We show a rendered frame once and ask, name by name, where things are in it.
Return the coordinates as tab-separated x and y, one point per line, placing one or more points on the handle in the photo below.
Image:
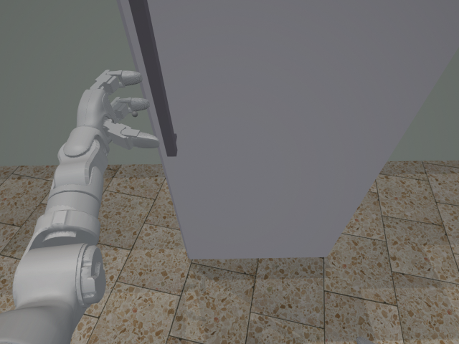
146	38

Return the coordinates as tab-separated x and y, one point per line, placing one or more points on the left robot hand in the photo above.
95	109

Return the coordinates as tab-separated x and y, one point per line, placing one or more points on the left robot forearm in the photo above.
71	215

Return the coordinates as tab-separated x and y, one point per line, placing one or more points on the fridge door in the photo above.
286	111

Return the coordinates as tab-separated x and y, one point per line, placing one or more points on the robot left upper arm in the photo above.
54	287

